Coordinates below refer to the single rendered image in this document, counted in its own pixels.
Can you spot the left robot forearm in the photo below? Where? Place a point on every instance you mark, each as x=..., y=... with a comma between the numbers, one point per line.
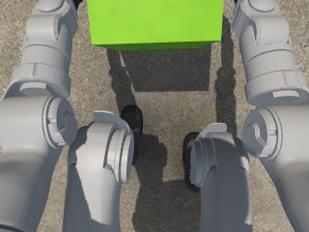
x=46, y=53

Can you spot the robot right thigh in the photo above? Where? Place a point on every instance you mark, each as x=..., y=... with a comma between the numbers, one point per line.
x=224, y=184

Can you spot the carton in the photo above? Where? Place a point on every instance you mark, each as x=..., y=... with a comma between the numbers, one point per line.
x=133, y=25

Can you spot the right robot upper arm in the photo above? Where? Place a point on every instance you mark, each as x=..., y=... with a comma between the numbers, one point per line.
x=278, y=134

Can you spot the left robot upper arm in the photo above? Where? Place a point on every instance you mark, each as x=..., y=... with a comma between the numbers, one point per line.
x=33, y=133

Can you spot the robot right foot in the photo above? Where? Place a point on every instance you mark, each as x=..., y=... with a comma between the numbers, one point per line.
x=187, y=146

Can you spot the right robot forearm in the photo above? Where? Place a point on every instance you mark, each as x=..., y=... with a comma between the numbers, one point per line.
x=267, y=55

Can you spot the left robot hand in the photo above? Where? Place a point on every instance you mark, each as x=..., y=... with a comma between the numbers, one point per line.
x=76, y=3

